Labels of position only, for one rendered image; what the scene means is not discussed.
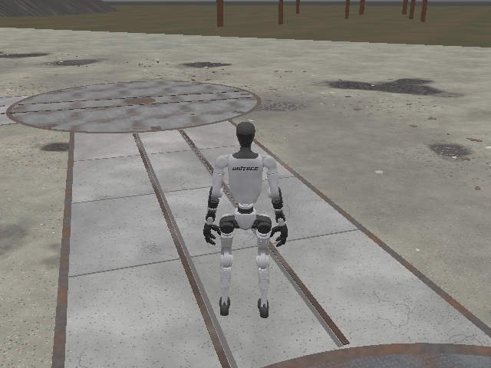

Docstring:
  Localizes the left robot upper arm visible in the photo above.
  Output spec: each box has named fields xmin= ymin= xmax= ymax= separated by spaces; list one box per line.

xmin=211 ymin=155 xmax=229 ymax=198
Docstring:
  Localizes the robot right forearm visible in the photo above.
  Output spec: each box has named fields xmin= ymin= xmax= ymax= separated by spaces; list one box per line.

xmin=272 ymin=188 xmax=286 ymax=226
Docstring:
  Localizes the robot right foot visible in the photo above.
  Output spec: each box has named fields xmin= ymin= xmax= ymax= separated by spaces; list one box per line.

xmin=258 ymin=298 xmax=269 ymax=318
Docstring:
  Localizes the right robot shin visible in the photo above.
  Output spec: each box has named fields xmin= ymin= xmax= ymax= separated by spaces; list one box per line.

xmin=258 ymin=255 xmax=269 ymax=307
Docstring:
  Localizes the right robot upper arm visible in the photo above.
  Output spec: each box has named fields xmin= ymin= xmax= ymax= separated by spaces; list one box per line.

xmin=262 ymin=155 xmax=279 ymax=199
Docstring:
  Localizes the robot left forearm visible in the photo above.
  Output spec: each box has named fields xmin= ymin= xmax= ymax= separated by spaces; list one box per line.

xmin=205 ymin=187 xmax=219 ymax=225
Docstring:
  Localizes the robot right hand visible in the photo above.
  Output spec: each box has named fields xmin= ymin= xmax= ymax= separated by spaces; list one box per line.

xmin=270 ymin=224 xmax=288 ymax=247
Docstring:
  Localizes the robot left hand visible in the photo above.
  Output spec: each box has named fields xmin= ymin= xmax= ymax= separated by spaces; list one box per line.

xmin=203 ymin=223 xmax=221 ymax=245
